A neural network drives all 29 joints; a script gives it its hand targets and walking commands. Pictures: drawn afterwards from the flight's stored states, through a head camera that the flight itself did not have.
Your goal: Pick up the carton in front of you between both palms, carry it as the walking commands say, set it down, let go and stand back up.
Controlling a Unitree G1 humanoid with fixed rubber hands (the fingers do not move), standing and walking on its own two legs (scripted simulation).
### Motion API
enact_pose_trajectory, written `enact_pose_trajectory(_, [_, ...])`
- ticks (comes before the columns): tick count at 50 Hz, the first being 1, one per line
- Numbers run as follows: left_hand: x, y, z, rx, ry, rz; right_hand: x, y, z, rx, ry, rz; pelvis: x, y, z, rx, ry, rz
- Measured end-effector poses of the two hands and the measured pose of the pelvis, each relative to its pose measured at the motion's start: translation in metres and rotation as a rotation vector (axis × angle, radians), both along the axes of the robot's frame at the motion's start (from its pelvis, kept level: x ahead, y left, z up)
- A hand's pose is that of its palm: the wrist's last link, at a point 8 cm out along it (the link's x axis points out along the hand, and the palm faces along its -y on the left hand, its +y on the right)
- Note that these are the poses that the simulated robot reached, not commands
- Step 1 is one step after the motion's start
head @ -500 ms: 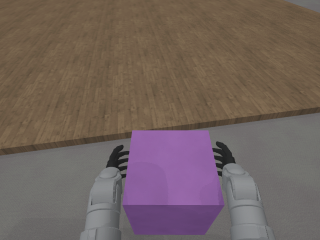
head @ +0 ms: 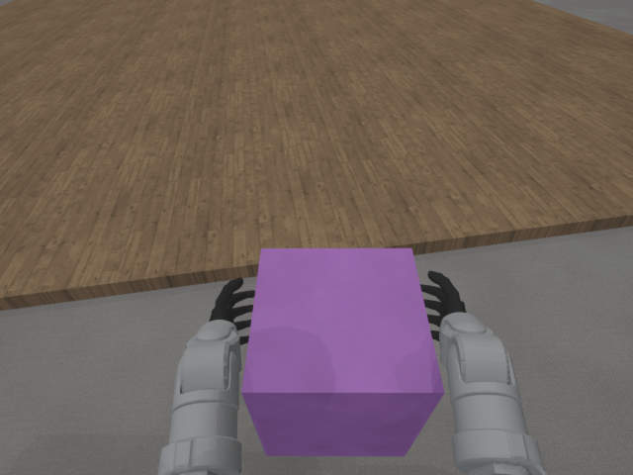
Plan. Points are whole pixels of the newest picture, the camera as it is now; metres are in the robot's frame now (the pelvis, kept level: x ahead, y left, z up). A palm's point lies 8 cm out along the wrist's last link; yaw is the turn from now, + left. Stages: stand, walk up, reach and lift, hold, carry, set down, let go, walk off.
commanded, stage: carry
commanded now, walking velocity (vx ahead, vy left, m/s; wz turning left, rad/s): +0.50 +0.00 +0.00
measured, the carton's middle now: (335, 356) +0.29 +0.00 -0.02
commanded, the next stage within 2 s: none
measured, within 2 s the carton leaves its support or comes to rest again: neither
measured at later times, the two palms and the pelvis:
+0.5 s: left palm (234, 252) +0.43 +0.15 +0.07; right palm (425, 247) +0.43 -0.15 +0.06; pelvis +0.16 +0.00 -0.01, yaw +2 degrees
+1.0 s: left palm (237, 146) +0.73 +0.19 +0.09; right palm (379, 144) +0.71 -0.11 +0.09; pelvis +0.46 +0.06 +0.01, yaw -2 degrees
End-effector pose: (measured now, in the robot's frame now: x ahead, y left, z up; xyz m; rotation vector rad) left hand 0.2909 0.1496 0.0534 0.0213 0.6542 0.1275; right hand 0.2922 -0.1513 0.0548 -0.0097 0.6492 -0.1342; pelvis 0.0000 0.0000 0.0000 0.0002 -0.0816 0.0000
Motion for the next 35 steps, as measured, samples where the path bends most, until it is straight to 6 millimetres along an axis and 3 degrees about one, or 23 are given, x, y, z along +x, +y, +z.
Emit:
enact_pose_trajectory(9, [0.027, -0.002, 0.015, -0.012, -0.056, 0.023, 0.029, -0.001, 0.014, 0.018, -0.056, -0.002, 0.030, -0.004, -0.011, 0.000, 0.105, 0.008])
enact_pose_trajectory(18, [0.082, 0.013, 0.018, -0.011, 0.015, 0.044, 0.090, 0.014, 0.018, 0.041, 0.015, -0.005, 0.098, 0.007, -0.018, 0.016, 0.168, -0.010])
enact_pose_trajectory(22, [0.117, 0.006, 0.016, -0.048, 0.043, 0.051, 0.114, 0.007, 0.010, 0.063, 0.042, -0.042, 0.133, 0.004, -0.019, -0.020, 0.177, 0.005])
enact_pose_trajectory(25, [0.138, 0.004, 0.013, -0.057, 0.066, 0.064, 0.139, 0.005, 0.010, 0.065, 0.067, -0.040, 0.164, 0.002, -0.014, -0.012, 0.184, 0.043])
enact_pose_trajectory(29, [0.172, 0.017, 0.018, -0.055, 0.085, 0.098, 0.187, 0.018, 0.019, 0.063, 0.087, -0.004, 0.205, 0.006, -0.005, 0.021, 0.194, 0.044])
enact_pose_trajectory(35, [0.249, 0.043, 0.020, -0.069, 0.017, 0.116, 0.267, 0.045, 0.021, 0.059, 0.018, 0.013, 0.279, 0.029, -0.019, 0.029, 0.160, 0.015])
